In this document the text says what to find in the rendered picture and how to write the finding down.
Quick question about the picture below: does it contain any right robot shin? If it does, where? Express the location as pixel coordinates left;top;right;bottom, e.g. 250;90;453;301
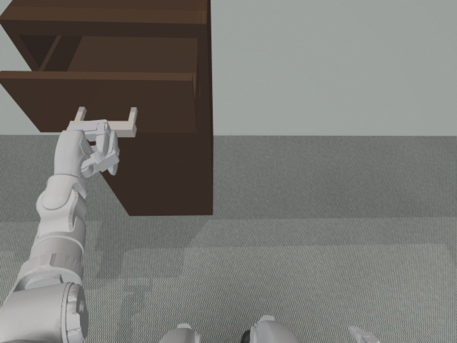
249;315;275;343

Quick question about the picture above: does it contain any right robot thigh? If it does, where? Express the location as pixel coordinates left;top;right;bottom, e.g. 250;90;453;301
250;320;302;343

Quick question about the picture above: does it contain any drawer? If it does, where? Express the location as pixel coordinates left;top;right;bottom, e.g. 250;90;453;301
0;36;199;133

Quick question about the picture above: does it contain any robot left hand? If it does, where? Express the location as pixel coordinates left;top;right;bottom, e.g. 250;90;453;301
54;119;120;185

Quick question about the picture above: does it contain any cabinet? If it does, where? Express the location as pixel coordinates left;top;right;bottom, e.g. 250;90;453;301
0;0;214;216

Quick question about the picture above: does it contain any left robot upper arm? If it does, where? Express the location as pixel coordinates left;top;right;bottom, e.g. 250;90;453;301
0;282;89;343

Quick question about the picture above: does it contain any left robot forearm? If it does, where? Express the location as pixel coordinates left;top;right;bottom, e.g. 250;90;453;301
0;174;88;319

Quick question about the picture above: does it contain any handle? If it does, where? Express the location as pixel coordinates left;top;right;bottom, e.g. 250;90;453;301
69;107;138;137

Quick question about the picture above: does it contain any robot right hand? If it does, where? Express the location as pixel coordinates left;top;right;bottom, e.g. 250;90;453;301
349;325;380;343

